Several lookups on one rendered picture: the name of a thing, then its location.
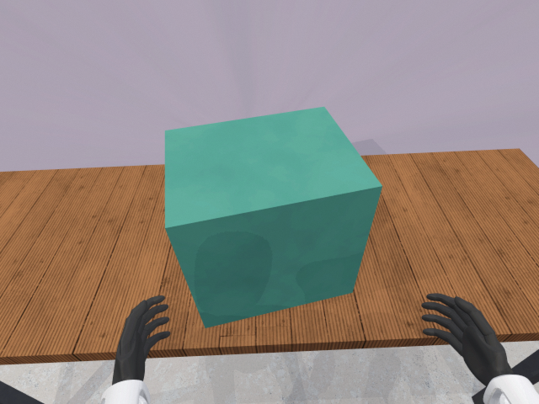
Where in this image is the table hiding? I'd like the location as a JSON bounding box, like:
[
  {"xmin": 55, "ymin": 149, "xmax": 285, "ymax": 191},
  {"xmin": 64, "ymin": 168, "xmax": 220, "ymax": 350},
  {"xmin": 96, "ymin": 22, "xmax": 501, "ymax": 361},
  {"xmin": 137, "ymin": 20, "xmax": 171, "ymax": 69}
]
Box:
[{"xmin": 0, "ymin": 148, "xmax": 539, "ymax": 404}]

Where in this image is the right robot forearm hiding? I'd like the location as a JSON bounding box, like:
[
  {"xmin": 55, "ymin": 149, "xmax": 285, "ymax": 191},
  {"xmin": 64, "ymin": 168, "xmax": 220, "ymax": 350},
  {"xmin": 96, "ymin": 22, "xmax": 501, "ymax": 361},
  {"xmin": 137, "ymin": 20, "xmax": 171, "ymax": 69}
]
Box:
[{"xmin": 483, "ymin": 375, "xmax": 539, "ymax": 404}]

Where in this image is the left robot forearm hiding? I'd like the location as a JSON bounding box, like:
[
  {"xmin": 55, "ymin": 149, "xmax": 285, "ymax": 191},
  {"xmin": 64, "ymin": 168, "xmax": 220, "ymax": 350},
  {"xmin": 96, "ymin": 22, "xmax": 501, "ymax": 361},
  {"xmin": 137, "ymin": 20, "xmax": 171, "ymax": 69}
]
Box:
[{"xmin": 100, "ymin": 380, "xmax": 151, "ymax": 404}]

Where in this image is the carton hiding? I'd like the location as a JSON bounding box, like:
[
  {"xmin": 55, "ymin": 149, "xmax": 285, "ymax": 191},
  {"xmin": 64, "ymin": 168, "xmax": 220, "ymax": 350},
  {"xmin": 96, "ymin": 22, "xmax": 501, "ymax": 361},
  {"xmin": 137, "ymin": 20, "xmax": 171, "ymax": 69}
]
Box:
[{"xmin": 165, "ymin": 107, "xmax": 382, "ymax": 328}]

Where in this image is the robot left hand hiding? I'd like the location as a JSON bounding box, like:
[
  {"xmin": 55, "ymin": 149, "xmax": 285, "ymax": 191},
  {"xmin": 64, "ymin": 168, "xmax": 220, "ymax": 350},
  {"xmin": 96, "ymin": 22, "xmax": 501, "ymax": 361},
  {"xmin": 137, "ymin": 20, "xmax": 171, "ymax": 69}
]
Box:
[{"xmin": 112, "ymin": 295, "xmax": 170, "ymax": 385}]

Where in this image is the robot right hand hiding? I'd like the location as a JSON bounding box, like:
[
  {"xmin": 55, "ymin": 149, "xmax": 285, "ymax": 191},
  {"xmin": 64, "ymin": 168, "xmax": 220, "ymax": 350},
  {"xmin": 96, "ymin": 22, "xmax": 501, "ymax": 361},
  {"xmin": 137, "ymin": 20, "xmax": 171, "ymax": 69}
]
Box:
[{"xmin": 421, "ymin": 293, "xmax": 514, "ymax": 387}]

